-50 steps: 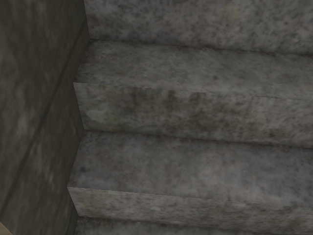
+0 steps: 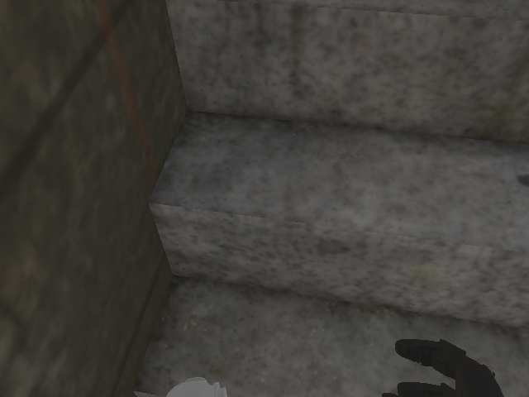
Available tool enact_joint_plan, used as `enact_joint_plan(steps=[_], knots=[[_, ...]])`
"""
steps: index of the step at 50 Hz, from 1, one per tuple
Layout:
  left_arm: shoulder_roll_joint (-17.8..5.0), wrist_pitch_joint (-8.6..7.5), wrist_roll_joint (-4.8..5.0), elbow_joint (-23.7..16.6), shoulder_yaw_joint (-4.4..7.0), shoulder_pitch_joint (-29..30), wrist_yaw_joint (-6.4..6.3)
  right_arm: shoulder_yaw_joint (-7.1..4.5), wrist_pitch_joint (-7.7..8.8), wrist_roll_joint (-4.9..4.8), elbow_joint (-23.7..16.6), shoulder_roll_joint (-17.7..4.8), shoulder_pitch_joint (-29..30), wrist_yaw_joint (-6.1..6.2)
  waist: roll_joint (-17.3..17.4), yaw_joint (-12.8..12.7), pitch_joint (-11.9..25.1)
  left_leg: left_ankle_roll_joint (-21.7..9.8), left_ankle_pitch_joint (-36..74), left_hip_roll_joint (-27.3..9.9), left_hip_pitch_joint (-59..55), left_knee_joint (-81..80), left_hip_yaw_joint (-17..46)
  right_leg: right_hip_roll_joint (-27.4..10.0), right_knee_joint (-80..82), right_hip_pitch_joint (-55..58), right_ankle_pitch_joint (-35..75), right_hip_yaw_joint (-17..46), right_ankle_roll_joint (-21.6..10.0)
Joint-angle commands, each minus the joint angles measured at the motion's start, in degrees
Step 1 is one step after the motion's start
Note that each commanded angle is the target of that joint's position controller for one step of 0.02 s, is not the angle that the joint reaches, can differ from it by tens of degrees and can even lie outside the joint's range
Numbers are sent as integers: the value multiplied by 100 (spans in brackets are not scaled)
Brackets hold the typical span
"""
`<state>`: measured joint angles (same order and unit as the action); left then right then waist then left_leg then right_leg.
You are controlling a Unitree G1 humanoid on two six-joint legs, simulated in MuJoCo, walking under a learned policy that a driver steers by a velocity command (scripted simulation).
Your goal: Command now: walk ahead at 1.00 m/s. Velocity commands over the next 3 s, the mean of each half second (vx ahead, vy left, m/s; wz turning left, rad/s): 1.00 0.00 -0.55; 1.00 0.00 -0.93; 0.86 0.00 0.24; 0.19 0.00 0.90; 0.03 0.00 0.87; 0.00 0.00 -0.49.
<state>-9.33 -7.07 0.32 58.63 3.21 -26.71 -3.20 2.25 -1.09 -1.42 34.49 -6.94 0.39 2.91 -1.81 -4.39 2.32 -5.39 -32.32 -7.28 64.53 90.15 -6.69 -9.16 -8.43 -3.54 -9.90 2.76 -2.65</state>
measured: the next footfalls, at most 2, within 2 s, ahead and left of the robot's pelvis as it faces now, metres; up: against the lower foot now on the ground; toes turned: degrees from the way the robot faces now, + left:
right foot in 0.62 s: +0.40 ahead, -0.15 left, +0.44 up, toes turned -11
left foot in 1.02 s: +0.41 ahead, +0.00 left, +0.44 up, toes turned -33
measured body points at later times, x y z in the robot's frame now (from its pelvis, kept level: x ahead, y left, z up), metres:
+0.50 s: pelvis +0.19 +0.01 +0.21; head +0.25 +0.07 +0.65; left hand +0.46 +0.14 +0.09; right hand +0.17 -0.26 +0.12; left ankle +0.12 +0.15 -0.54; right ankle +0.27 -0.16 -0.20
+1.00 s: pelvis +0.35 -0.08 +0.42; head +0.42 -0.10 +0.86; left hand +0.45 +0.20 +0.30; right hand +0.68 -0.32 +0.52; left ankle +0.37 +0.03 -0.26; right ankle +0.36 -0.15 -0.32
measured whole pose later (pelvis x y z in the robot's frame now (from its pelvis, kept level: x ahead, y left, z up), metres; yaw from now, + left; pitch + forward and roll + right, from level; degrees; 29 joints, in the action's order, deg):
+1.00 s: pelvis +0.35 -0.08 +0.42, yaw -34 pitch +8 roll +2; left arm -16.2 -0.3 -2.9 47.2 9.0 -26.2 -4.2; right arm 4.8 4.4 1.3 20.7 -3.7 27.0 -1.6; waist -4.6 -11.0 -1.1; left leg -0.6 -19.8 4.9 30.6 54.2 0.5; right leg 13.5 -25.9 -23.9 -6.3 19.1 -6.5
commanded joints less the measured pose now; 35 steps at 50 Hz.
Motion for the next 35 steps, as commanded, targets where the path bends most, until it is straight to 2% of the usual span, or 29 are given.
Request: enact_joint_plan(steps=[1,2,3,4,5,6,7,8,9,11,13,14,15,18,19,20,22,24,25,26,27,28,29,30,31,32,33,34,35], knots=[[-1517,-173,304,-403,243,49,292,-292,136,-52,31,-682,-1715,68,-535,1283,2164,-317,-820,927,-5010,-2190,414,-589,-2362,-871,8128,-329,-1277],[-1374,-145,542,-930,374,814,381,-602,145,112,75,-1317,-2263,290,786,1782,2167,-479,-2343,-236,-5438,-4488,3438,163,-4370,-2293,7910,-248,-805],[-988,-148,171,-1216,401,1896,553,-809,52,149,507,-2047,-3267,374,1843,2275,1897,-297,-2664,-654,-5611,-7119,5819,1160,-6624,-3390,2701,309,-423],[-205,-87,-213,-1501,327,2367,606,-899,146,134,584,-2150,-2552,459,1344,1682,1521,-37,-2676,-1015,-5503,-7833,7014,1706,-9178,-4748,1143,1911,-405],[521,-41,-365,-1751,40,1949,582,-840,241,51,514,-1968,-1463,369,613,650,986,123,-1530,-1292,-4853,-7378,6358,1590,-10319,-5012,1750,1781,-287],[398,83,-450,-1522,-38,1637,622,-696,328,-32,688,-1386,-1084,266,254,357,742,-172,-749,-1392,-4220,-6280,5204,1451,-10843,-4975,2154,1253,-265],[362,225,-467,-1531,-111,1625,525,-602,428,-37,1011,-910,-1032,206,-131,172,362,-108,-33,-1317,-3701,-5660,4100,1458,-10954,-5051,2372,1178,-326],[274,396,-461,-1594,-123,1524,476,-460,523,68,1279,-420,-798,158,-82,-87,104,83,327,-1176,-3330,-5386,3190,1465,-11023,-5147,2464,1301,-311],[179,566,-395,-1695,-99,1488,443,-414,632,123,1397,-295,-751,108,159,-145,5,151,686,-1210,-3355,-5514,2570,1508,-11119,-5328,2269,1240,-341],[344,918,-378,-1957,-128,2036,342,-470,834,88,1401,-617,-1059,74,218,-165,-265,213,1162,-1294,-3821,-5982,1795,1498,-11057,-6154,1509,1127,-333],[265,938,-313,-2211,-99,2226,405,-584,1062,28,1310,-973,-1424,54,271,-159,-348,374,1477,-1279,-4413,-6678,1137,1417,-10582,-6572,1047,967,-401],[237,993,-238,-2091,-64,2077,378,-614,1097,83,1256,-1085,-1705,78,445,-89,-310,217,1573,-1423,-4556,-6889,1087,1509,-11186,-6708,992,672,-425],[293,1066,-272,-2238,-83,2447,356,-622,1089,132,1242,-1243,-2024,52,400,38,-568,293,1683,-1496,-5037,-7143,995,1434,-11726,-7502,637,651,-439],[444,1130,-314,-2435,-126,2700,290,-578,999,163,1169,-1263,-2315,-7,284,-42,-766,451,2201,-1401,-5685,-7290,364,1374,-12426,-8424,229,641,-522],[391,1080,-255,-2424,-120,2698,309,-635,908,198,1038,-1423,-2195,-1,256,-54,-649,424,2094,-1283,-5764,-7268,145,1359,-12271,-8406,119,568,-502],[143,1055,-217,-2364,-40,2728,271,-558,856,196,881,-1400,-2020,-137,235,21,-655,495,2657,-1208,-5608,-7451,-214,1395,-12154,-8136,94,331,-440],[61,1012,0,-2699,-57,3556,150,-569,721,227,799,-1457,-2181,-181,747,274,-933,514,2501,-1062,-5518,-7975,-608,1298,-10998,-8039,-635,-327,-331],[96,948,-46,-2790,-40,3922,293,-589,675,259,876,-1569,-2711,-150,1189,533,-740,361,2112,-1176,-6584,-8067,-484,1171,-10872,-8585,-1006,-474,-390],[199,1019,-51,-2870,-118,3875,337,-656,624,141,888,-1795,-2946,-92,1819,663,-412,77,2122,-1350,-7320,-8575,-602,820,-10442,-8389,-1683,-837,-551],[189,1042,-132,-2936,-123,3871,320,-652,597,108,917,-1763,-3024,32,1795,730,-385,-12,2495,-1367,-7553,-8755,-761,648,-10252,-8115,-1900,-974,-622],[232,1115,-138,-3034,-183,3996,396,-650,565,127,1027,-1774,-3148,104,1471,705,-475,-9,3402,-1235,-7756,-8768,-1000,624,-9831,-7818,-2146,-1211,-758],[126,1103,-66,-2813,-171,3668,467,-573,585,-15,749,-1581,-2182,78,749,305,-497,101,6541,-795,-6694,-8515,-1647,1046,-8280,-5880,-2441,-1908,-820],[-154,1124,-254,-2700,-95,3005,434,-576,631,-141,568,-1802,-2011,168,1041,-127,123,-169,11817,-1018,-6734,-7404,-1434,1450,-7837,-4478,-2333,-2115,-909],[-474,1204,-377,-2674,8,1553,366,-752,742,-170,473,-2352,-1416,35,1543,-862,1096,-324,14039,-1439,-6787,-5847,-1210,1554,-7692,-3116,-2659,-1617,-1008],[-1016,1165,-415,-2597,153,656,334,-793,814,-271,410,-2482,-1200,-197,1856,-1016,2163,-435,14617,-1488,-6932,-4626,-838,2001,-7269,-2020,-3116,-1203,-1020],[-1509,1144,-479,-2611,290,1236,469,-808,929,-257,428,-2322,-1759,-373,1499,-322,2560,-616,13559,-1261,-6093,-3288,-308,2329,-6172,-1004,-3742,-407,-1087],[-1770,1156,-374,-2687,402,1335,505,-746,1097,-94,298,-2044,-1616,-527,1020,-146,2489,-333,9461,-527,-4531,-1977,29,1805,-4616,-477,-4466,1613,-1434],[-2112,1214,-393,-2847,606,1866,463,-601,1154,-21,-68,-1331,-836,-719,-600,-91,2427,-44,4081,825,-3163,485,303,733,-2482,-745,-5445,4521,-1898],[-1753,1156,-415,-2832,613,1955,369,-410,1095,267,-584,-681,503,-780,-94,-261,2281,-125,3880,1189,-2123,2769,1385,872,-2003,-1073,-4750,5047,-1860]])
Over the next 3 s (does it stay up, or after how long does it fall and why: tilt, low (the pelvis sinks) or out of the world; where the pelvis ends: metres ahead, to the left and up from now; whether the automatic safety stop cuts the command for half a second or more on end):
stays up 0.51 -0.25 0.62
